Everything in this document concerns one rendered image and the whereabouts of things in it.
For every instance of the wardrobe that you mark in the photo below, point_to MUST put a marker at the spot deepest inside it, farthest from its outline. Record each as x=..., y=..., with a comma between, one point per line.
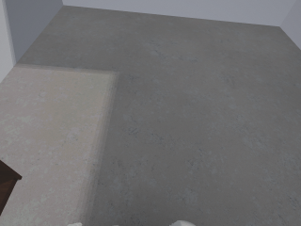
x=8, y=180

